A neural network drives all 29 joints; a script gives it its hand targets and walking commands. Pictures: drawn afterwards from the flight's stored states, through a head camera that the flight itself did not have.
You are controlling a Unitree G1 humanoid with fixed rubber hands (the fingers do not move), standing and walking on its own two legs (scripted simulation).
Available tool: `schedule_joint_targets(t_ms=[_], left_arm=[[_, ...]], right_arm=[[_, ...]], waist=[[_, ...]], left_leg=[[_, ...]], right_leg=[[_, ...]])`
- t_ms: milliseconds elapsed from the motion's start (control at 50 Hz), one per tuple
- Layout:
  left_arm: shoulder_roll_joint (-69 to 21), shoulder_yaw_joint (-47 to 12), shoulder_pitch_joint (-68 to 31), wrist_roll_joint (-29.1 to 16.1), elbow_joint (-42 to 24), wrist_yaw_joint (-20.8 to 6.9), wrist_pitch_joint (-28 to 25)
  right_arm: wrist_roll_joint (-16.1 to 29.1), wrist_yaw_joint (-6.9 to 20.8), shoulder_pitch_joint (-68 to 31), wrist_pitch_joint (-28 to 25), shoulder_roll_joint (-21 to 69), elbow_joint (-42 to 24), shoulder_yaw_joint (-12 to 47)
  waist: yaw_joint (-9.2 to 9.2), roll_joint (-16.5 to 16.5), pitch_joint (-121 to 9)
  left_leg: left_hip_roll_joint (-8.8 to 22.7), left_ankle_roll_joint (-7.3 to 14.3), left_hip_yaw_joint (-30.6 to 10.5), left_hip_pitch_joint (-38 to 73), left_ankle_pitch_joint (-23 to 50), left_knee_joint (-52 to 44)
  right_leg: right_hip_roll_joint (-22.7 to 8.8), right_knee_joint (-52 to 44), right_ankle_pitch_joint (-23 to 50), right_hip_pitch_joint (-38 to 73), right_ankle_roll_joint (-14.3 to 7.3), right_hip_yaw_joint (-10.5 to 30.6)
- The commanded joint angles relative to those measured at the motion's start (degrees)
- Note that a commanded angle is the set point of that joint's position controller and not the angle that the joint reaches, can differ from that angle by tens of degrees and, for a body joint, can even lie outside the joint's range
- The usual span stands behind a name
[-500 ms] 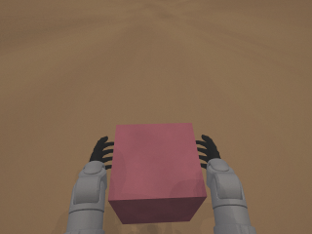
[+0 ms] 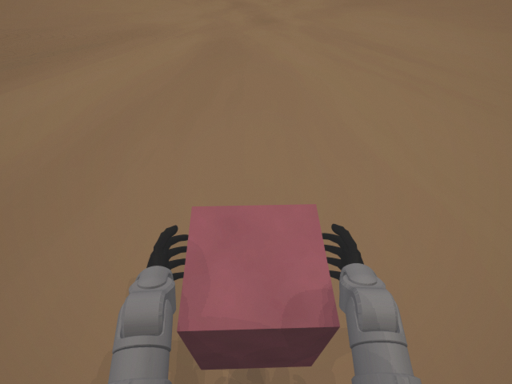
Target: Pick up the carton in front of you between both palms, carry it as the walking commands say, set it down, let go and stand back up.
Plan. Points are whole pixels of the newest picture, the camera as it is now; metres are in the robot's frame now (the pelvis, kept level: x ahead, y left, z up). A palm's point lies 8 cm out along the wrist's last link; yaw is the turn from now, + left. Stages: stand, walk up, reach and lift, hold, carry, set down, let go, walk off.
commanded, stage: carry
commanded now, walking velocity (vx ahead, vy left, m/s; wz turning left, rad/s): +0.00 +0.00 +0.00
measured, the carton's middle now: (255, 291) +0.30 +0.00 -0.05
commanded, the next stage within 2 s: hold in 1.40 s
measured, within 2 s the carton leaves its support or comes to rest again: neither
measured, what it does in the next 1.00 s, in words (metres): shifts its weight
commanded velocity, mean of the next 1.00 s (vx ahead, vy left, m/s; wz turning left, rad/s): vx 0.00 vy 0.00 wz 0.00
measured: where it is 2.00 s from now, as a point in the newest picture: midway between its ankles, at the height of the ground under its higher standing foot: outside the picture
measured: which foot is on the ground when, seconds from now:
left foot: down 0.00-1.00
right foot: down 0.00-1.00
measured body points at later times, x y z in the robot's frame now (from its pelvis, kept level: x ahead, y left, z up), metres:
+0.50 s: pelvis -0.04 -0.01 +0.00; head -0.06 +0.00 +0.45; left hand +0.26 +0.15 +0.04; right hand +0.26 -0.16 +0.04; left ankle +0.01 +0.11 -0.73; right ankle -0.09 -0.10 -0.73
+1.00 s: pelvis -0.06 -0.01 +0.00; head -0.08 -0.01 +0.45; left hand +0.24 +0.14 +0.04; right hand +0.24 -0.17 +0.04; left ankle +0.01 +0.11 -0.73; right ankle -0.09 -0.10 -0.73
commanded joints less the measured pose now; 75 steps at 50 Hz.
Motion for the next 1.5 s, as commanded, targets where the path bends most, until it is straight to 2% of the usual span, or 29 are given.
schedule_joint_targets(t_ms=[0, 180, 400, 1380, 1400, 1420, 1440, 1460, 1480], left_arm=[[-49.96, -32.50, -25.00, -14.39, -4.11, -13.21, -2.20], [-50.58, -31.04, -26.58, -13.79, -1.07, -13.65, -1.92], [-51.98, -30.46, -28.14, -13.80, 0.25, -14.24, -1.85], [-52.25, -30.75, -27.48, -13.90, -0.20, -14.37, -1.80], [-52.55, -29.35, -21.85, -12.84, -2.43, -14.71, -1.90], [-49.88, -28.66, -24.20, -12.91, -4.73, -14.88, -2.86], [-50.90, -29.74, -24.22, -12.71, -4.28, -14.77, -3.09], [-49.85, -30.16, -25.38, -13.24, -4.15, -15.08, -3.36], [-50.21, -30.67, -25.70, -13.50, -4.63, -15.26, -3.51]], right_arm=[[14.23, 13.14, -24.71, -2.11, 51.13, -3.79, 32.31], [13.68, 13.70, -26.24, -1.85, 51.82, -0.65, 30.73], [13.52, 14.24, -27.70, -1.81, 53.21, 0.57, 30.03], [13.73, 14.28, -27.54, -1.67, 53.22, -0.23, 30.50], [12.57, 14.72, -22.80, -2.57, 54.28, 1.58, 28.38], [10.72, 14.19, -22.37, -4.09, 52.64, 1.86, 26.81], [10.43, 13.87, -22.98, -4.53, 52.57, 0.83, 26.44], [9.93, 13.03, -22.07, -4.89, 52.15, 1.54, 25.54], [9.48, 12.84, -22.69, -5.01, 51.72, 1.56, 25.57]], waist=[[0.06, -0.19, -16.05], [0.03, 0.41, -13.58], [0.01, 0.46, -13.01], [0.00, 0.27, -14.22], [0.30, -6.88, -6.64], [-0.90, -5.57, -9.18], [-0.66, -4.07, -10.13], [-1.80, -4.06, -11.23], [-1.15, -2.04, -10.65]], left_leg=[[5.86, 0.95, -4.74, 10.69, 28.97, -1.19], [6.07, 0.82, -5.53, 9.46, 21.65, -4.14], [6.08, 0.44, -5.86, 8.57, 16.78, -5.80], [6.14, -0.52, -5.25, 7.25, 16.06, -5.05], [-10.95, 1.33, -12.41, 23.89, 22.25, -6.01], [-9.41, 1.22, -14.94, 21.36, 24.25, -6.94], [-9.56, 0.80, -14.69, 22.01, 26.12, -7.54], [-9.57, 0.45, -15.07, 20.25, 25.91, -8.02], [-9.88, -0.17, -14.64, 18.22, 23.88, -8.97]], right_leg=[[-5.72, -1.95, 31.07, 2.19, -0.29, 3.06], [-5.53, -4.57, 19.87, -0.65, -0.87, 3.98], [-5.44, -5.95, 14.12, -3.06, -1.50, 4.82], [-5.37, -4.88, 16.70, -4.75, -2.61, 5.45], [5.16, -11.02, 32.17, -8.40, -3.21, 18.61], [5.24, -9.88, 35.36, -1.55, -2.97, 19.68], [5.68, -8.93, 39.61, 1.03, -1.73, 19.02], [6.21, -9.65, 36.70, 5.47, -1.83, 18.82], [6.66, -9.63, 36.18, 7.99, -1.38, 18.29]])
